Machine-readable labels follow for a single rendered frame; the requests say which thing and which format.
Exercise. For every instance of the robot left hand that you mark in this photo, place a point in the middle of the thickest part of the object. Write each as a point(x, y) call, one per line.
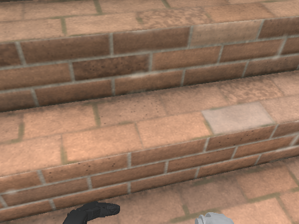
point(90, 211)

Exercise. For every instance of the right robot thigh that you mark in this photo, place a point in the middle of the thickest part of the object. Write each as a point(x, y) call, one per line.
point(213, 218)

